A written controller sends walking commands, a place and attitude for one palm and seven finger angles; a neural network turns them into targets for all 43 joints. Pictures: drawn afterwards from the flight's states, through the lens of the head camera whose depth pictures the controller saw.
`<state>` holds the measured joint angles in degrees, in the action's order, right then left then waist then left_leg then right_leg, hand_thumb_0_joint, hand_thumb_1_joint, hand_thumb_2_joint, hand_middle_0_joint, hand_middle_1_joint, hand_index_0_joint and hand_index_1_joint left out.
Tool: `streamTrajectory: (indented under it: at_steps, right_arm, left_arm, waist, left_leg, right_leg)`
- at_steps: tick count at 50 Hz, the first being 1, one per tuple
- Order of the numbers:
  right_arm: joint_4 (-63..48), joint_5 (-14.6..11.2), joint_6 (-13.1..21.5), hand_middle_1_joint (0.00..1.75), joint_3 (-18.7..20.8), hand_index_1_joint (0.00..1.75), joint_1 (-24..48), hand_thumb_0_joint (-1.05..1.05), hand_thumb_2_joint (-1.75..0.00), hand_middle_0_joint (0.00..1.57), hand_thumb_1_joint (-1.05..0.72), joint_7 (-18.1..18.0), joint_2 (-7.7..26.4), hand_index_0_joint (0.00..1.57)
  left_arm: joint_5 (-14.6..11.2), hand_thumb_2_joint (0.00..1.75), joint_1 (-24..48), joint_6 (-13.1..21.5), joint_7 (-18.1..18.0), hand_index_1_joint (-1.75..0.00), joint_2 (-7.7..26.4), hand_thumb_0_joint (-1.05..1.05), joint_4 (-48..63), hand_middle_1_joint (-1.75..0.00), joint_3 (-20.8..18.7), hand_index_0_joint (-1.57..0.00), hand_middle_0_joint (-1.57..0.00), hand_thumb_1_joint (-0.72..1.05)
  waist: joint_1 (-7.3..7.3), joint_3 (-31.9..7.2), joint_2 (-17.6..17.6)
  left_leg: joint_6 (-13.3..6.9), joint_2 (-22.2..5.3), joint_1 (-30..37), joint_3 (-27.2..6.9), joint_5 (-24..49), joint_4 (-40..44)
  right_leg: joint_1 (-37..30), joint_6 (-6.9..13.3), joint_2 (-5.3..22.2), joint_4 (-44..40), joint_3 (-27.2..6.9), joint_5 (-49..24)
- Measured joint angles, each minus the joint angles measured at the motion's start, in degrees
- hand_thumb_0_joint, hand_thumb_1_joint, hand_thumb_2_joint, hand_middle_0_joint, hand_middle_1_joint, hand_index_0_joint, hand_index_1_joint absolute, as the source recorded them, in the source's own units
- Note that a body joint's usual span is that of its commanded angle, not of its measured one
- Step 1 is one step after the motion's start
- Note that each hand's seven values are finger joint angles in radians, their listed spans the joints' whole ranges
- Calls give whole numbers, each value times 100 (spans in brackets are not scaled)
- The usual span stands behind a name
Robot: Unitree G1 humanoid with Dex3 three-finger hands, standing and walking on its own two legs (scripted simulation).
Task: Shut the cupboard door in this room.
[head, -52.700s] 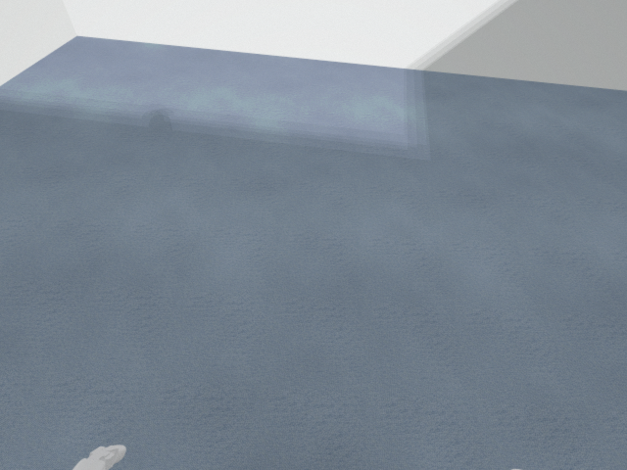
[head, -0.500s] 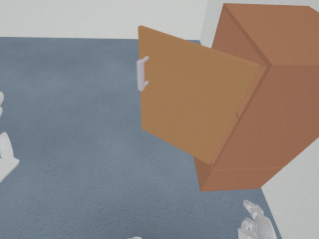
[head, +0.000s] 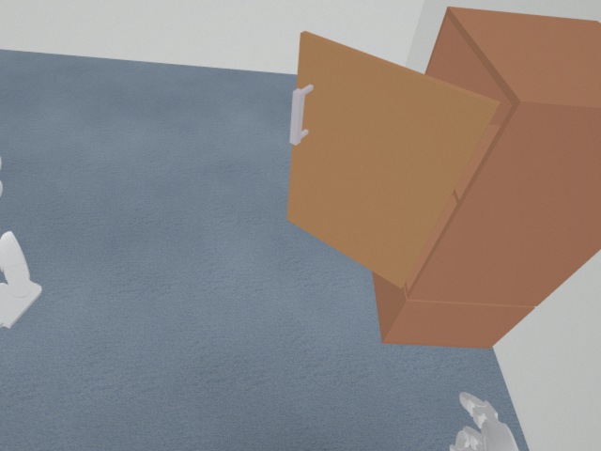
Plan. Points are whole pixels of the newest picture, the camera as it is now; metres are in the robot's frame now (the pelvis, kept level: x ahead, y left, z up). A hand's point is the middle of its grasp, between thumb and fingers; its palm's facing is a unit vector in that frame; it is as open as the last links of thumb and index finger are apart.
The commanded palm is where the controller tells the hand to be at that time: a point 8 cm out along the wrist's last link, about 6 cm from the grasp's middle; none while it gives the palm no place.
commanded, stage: stop stepping back and stand still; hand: left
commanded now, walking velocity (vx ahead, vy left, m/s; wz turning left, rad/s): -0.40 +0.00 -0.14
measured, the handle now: (301, 115) +0.84 +0.05 +0.01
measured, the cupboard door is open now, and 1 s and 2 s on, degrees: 55 55 55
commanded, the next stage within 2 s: let the arm hang, fingers relaxed in 1.06 s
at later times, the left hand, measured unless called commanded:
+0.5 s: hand out of the picture +0.15 +0.27 +0.19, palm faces +0.38 -0.84 -0.39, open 7.4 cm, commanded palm +0.09 +0.31 +0.20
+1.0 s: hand out of the picture +0.14 +0.29 +0.18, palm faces +0.40 -0.85 -0.35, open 7.4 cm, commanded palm +0.08 +0.32 +0.20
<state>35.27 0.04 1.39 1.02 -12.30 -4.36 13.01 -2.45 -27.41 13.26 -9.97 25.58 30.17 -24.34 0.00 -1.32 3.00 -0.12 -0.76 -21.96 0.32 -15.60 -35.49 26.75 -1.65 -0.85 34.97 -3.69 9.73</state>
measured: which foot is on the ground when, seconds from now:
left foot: down 0.00-1.00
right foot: down 0.00-0.00, up 0.02-0.18, down 0.20-1.00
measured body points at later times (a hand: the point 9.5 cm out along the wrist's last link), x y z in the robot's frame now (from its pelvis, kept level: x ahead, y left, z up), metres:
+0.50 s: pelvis -0.08 +0.02 +0.01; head -0.12 +0.05 +0.46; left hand +0.12 +0.32 +0.21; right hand -0.01 -0.25 -0.07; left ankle +0.01 +0.11 -0.72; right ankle -0.10 -0.10 -0.71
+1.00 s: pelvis -0.09 +0.04 +0.02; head -0.11 +0.06 +0.46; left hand +0.12 +0.33 +0.20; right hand +0.04 -0.21 -0.06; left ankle +0.01 +0.11 -0.72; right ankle -0.11 -0.07 -0.72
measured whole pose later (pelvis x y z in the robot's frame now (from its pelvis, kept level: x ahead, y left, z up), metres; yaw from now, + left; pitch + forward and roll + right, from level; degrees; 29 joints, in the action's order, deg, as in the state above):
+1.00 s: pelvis -0.09 +0.04 +0.02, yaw -6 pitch -2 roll -1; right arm 36.1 -0.2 4.6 -1.4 -13.8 -4.4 10.2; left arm -1.8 -24.9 8.7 -9.8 21.4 22.3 -22.5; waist -0.1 -1.4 1.0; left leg -2.4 0.9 -19.7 1.5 -8.8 -27.8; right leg 11.4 0.3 -2.7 30.5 -0.5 20.3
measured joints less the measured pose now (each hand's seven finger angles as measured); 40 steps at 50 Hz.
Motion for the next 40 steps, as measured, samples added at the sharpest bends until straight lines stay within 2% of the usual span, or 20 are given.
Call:
streamTrajectory:
  at_steps: [1,3,5,6,9,10,12,14,20,24,27,29,33,38,40]
  right_arm:
    - [26,7,41,30,34,30,112,1,-90,20,-90,-40,-28,21]
    - [89,20,135,30,59,30,289,1,-90,20,-90,-26,-164,21]
    - [60,42,239,30,40,30,304,1,-90,20,-90,72,-295,20]
    - [24,39,298,30,23,30,257,1,-90,20,-90,121,-343,21]
    - [-100,-28,447,30,-80,30,25,1,-90,20,-90,236,-414,21]
    - [-135,-43,476,30,-124,30,-48,1,-90,20,-90,262,-430,21]
    - [-34,-26,447,30,-157,30,-65,1,-90,20,-90,272,-387,21]
    - [106,-25,370,30,-178,30,-162,1,-90,20,-90,252,-336,21]
    - [344,-8,93,30,-135,30,-536,2,-90,20,-90,95,-70,21]
    - [371,-2,82,30,-91,30,-639,2,-90,20,-90,-21,42,21]
    - [307,19,197,30,-85,30,-606,2,-90,20,-90,-52,-43,20]
    - [247,32,283,30,-117,30,-560,2,-90,20,-90,-17,-133,20]
    - [157,47,356,30,-160,30,-414,2,-90,20,-90,86,-209,20]
    - [214,58,199,30,-155,30,-353,2,-90,20,-90,122,-186,21]
    - [258,47,157,30,-147,30,-334,2,-90,20,-90,94,-136,21]
  left_arm:
    - [8,90,167,6,-3,-30,44,1,-56,-30,-27,-21,-21,89]
    - [-20,90,251,28,17,-30,115,1,-173,-30,-167,-21,-21,89]
    - [-77,90,52,-28,60,-30,105,1,-189,-30,-298,-21,-21,89]
    - [-107,90,-64,-89,88,-30,76,1,-115,-30,-327,-21,-21,89]
    - [-146,90,-427,-113,123,-30,7,1,273,-30,-331,-21,-20,89]
    - [-131,90,-522,-92,120,-30,23,1,405,-30,-338,-21,-20,89]
    - [-86,90,-476,-51,134,-30,-95,1,448,-30,-189,-21,-21,89]
    - [-81,90,-314,-64,104,-30,-120,1,315,-30,4,-21,-21,89]
    - [-55,90,-226,-233,-32,-30,-75,1,-300,-30,37,-22,-21,89]
    - [-7,90,-240,-339,-51,-30,-140,1,-567,-30,-18,-21,-21,89]
    - [11,90,-162,-402,-26,-30,-113,1,-592,-30,-49,-21,-21,89]
    - [1,90,-190,-394,-12,-30,-59,1,-458,-30,-68,-21,-20,89]
    - [-13,90,-457,-336,37,-30,-89,1,-92,-30,55,-21,-20,89]
    - [-11,90,-780,-295,43,-30,-154,1,-13,-30,194,-21,-21,89]
    - [-5,90,-676,-301,10,-30,-210,1,-168,-30,219,-21,-21,89]
  waist:
    - [-27,172,24]
    - [40,383,84]
    - [25,351,5]
    - [26,310,-46]
    - [76,110,-114]
    - [99,23,-70]
    - [80,56,-219]
    - [12,57,-255]
    - [-226,-283,-259]
    - [-288,-319,-234]
    - [-300,-160,-171]
    - [-280,-59,-83]
    - [-269,104,-160]
    - [-77,-113,-338]
    - [-11,-153,-412]
  left_leg:
    - [-41,41,-132,0,229,-135]
    - [-64,8,-236,127,238,-260]
    - [-51,-142,-333,196,246,-231]
    - [-40,-217,-374,219,282,-198]
    - [3,-382,-535,343,351,-237]
    - [20,-395,-630,420,326,-320]
    - [58,-431,-654,294,47,-427]
    - [70,-310,-543,127,-141,-373]
    - [-55,-73,-50,2,-89,-129]
    - [-144,-16,52,50,49,120]
    - [-166,11,89,50,292,445]
    - [-145,31,87,77,468,623]
    - [-96,-9,67,47,620,679]
    - [-4,-44,-56,26,-53,241]
    - [-38,-47,-32,5,87,195]
  right_leg:
    - [120,-20,-18,264,-60,271]
    - [335,-25,-183,1037,-139,998]
    - [357,-24,-353,1662,4,1378]
    - [225,-29,-377,1710,118,1428]
    - [-621,-24,-266,803,377,1225]
    - [-895,84,-216,355,340,1312]
    - [-945,327,-342,215,352,1272]
    - [-1068,408,-334,89,388,1043]
    - [-1340,329,-241,-146,335,892]
    - [-1324,304,-194,-97,271,1380]
    - [-1262,255,-199,-28,360,1407]
    - [-1381,260,-207,-340,434,1267]
    - [-1462,372,-242,-690,497,431]
    - [-1493,404,-300,-679,448,492]
    - [-1531,362,-313,-621,453,538]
